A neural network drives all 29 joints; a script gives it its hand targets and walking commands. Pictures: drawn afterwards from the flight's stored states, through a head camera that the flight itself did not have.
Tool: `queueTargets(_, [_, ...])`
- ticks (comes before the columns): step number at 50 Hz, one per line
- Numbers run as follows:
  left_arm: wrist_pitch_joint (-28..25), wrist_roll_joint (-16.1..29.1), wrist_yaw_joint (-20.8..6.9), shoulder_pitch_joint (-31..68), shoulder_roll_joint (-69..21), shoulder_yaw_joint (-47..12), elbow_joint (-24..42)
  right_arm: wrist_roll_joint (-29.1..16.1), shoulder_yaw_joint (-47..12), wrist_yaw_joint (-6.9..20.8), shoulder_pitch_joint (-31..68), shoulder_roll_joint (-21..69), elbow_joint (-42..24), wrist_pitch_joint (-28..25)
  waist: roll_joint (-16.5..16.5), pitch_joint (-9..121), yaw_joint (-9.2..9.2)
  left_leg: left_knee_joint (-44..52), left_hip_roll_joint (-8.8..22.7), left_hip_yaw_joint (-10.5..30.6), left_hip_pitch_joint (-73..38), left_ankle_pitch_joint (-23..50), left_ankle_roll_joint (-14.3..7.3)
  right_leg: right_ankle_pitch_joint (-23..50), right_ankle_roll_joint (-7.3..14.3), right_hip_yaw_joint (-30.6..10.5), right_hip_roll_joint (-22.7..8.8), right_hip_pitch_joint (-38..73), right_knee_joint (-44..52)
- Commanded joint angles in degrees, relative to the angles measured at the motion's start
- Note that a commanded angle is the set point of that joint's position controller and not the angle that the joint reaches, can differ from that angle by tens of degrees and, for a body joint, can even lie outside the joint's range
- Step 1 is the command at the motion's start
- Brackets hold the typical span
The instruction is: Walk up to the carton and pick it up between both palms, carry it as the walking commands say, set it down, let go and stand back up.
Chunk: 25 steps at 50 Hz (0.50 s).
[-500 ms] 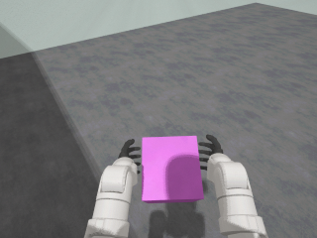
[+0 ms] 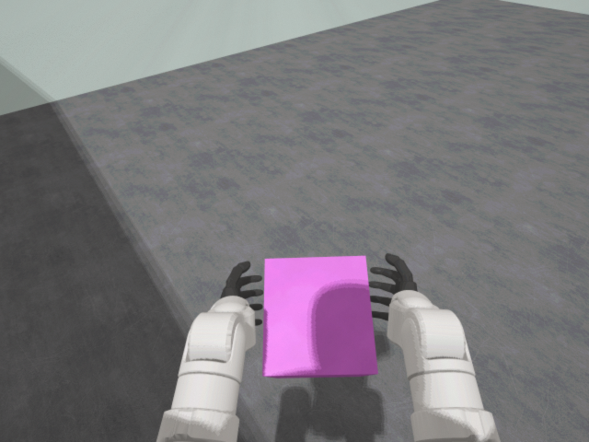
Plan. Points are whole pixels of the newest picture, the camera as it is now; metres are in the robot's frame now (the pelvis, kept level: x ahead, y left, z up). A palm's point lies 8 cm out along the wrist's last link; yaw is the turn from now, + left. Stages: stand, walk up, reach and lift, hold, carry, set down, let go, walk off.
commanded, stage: carry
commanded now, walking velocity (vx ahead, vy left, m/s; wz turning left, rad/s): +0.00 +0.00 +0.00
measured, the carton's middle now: (316, 323) +0.33 +0.00 -0.04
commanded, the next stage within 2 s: none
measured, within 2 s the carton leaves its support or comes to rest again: neither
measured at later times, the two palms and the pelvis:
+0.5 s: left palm (240, 322) +0.29 +0.10 +0.04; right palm (407, 312) +0.30 -0.13 +0.05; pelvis +0.00 -0.01 -0.01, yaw +0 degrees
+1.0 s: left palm (236, 308) +0.31 +0.11 +0.04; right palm (399, 292) +0.33 -0.12 +0.06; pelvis +0.02 -0.01 +0.00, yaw +0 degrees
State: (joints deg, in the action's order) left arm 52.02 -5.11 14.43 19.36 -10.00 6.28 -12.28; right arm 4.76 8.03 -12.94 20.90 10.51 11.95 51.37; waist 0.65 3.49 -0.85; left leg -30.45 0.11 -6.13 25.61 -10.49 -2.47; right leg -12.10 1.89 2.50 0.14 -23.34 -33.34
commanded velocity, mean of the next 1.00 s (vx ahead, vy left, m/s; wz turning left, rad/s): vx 0.00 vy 0.00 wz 0.00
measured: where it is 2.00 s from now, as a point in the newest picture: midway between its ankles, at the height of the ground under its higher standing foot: outside the picture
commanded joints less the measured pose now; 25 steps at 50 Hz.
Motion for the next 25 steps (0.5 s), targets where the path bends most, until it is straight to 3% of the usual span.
queueTargets(1, [-5.33, 10.41, -10.30, 23.85, -50.83, -19.08, 10.92, -10.99, -20.37, 9.25, 19.89, 49.79, -7.13, -3.78, -5.13, 20.82, -0.40, -1.18, 2.77, 5.86, -9.09, -14.11, -0.42, -18.00, 1.80, -10.73, -7.02, 0.93, 11.92])
queueTargets(6, [-5.57, 11.54, -11.42, 24.17, -53.55, -22.02, 13.68, -12.71, -23.80, 10.17, 20.58, 53.12, -9.61, -4.09, -6.87, 20.13, -0.19, -11.76, -0.01, 2.72, -14.10, -10.74, -0.91, -21.80, 2.37, -12.25, -9.88, -6.96, 15.65])
queueTargets(7, [-5.65, 9.75, -11.87, 23.48, -52.90, -20.96, 9.69, -11.40, -23.39, 10.66, 20.36, 52.88, -6.02, -4.10, -7.05, 19.64, -0.13, -11.55, -0.04, 2.49, -14.18, -10.27, -1.01, -21.36, 2.24, -11.69, -9.75, -7.47, 15.83])
queueTargets(8, [-5.70, 11.29, -11.70, 24.65, -54.27, -22.39, 13.87, -13.49, -25.36, 10.66, 22.09, 54.41, -10.46, -4.11, -6.43, 19.42, -0.16, -10.94, 0.11, 2.85, -14.52, -9.75, -1.10, -21.21, 2.25, -11.42, -9.53, -8.09, 15.44])
queueTargets(11, [-5.24, 11.10, -11.54, 26.27, -55.14, -22.97, 15.33, -14.84, -26.94, 11.13, 23.25, 56.32, -11.98, -3.53, -4.18, 19.51, -0.46, -8.52, 0.49, 4.51, -15.71, -9.58, -1.70, -21.23, 1.50, -9.55, -8.15, -9.45, 12.96])
queueTargets(14, [-4.49, 11.09, -10.85, 26.38, -54.87, -23.08, 16.41, -15.75, -26.65, 11.12, 23.00, 55.91, -12.57, -2.79, 3.18, 17.97, -0.53, 2.16, 4.63, 11.76, -10.51, -19.45, -2.38, -23.32, 0.78, -7.07, -4.49, -8.06, 6.67])
queueTargets(16, [-3.73, 12.75, -9.78, 26.72, -55.00, -23.78, 20.21, -17.12, -26.10, 10.55, 23.16, 54.84, -15.66, -1.76, 10.61, 18.73, 0.06, 14.83, 10.89, 19.50, -0.42, -28.58, -3.21, -16.17, 0.88, -2.15, 1.17, 1.57, -8.24])
queueTargets(17, [-3.21, 10.95, -9.97, 23.86, -54.46, -23.02, 14.97, -14.80, -24.76, 10.90, 21.04, 53.30, -11.15, -1.20, 12.49, 19.83, 0.79, 17.97, 12.92, 20.56, 3.23, -29.81, -3.21, -12.33, 1.53, -0.41, 3.06, 6.54, -14.40])
queueTargets(18, [-3.36, 9.79, -10.31, 23.20, -54.29, -22.96, 11.83, -13.31, -24.42, 11.37, 20.47, 52.95, -8.41, -1.26, 10.68, 20.93, 1.15, 17.91, 12.94, 18.91, 3.47, -28.43, -2.74, -10.97, 2.11, 0.07, 3.06, 8.70, -14.75])
queueTargets(21, [-5.17, 7.31, -11.87, 23.22, -51.64, -19.90, 3.41, -9.06, -22.29, 12.25, 16.95, 51.20, 1.12, -2.68, 2.85, 22.65, 1.72, 11.41, 8.67, 12.04, 1.35, -23.73, 0.28, -7.42, 3.23, -1.56, 0.93, 11.13, -4.32])
queueTargets(22, [-5.97, 8.58, -12.22, 25.81, -52.51, -20.10, 5.32, -9.57, -22.12, 12.17, 18.63, 51.61, -0.41, -3.62, -0.33, 21.40, 1.47, 7.73, 7.06, 10.64, 0.92, -24.30, 1.06, -9.92, 3.12, -4.90, -0.75, 9.58, 1.88])
queueTargets(23, [-6.48, 10.29, -12.57, 28.22, -53.53, -21.01, 8.21, -10.38, -22.84, 12.04, 19.09, 53.03, -2.27, -4.25, -5.47, 19.54, 0.86, 2.78, 4.68, 9.15, 0.95, -22.76, 1.48, -16.97, 3.58, -10.67, -3.93, 5.89, 7.99])
queueTargets(25, [-7.55, 12.66, -13.43, 31.84, -56.99, -22.49, 10.12, -11.36, -23.02, 11.67, 23.22, 54.63, -5.82, -5.66, -11.64, 16.43, -0.35, -11.85, 0.31, 4.88, -5.88, -14.63, 1.56, -28.66, 5.06, -20.28, -10.97, -6.50, 17.66])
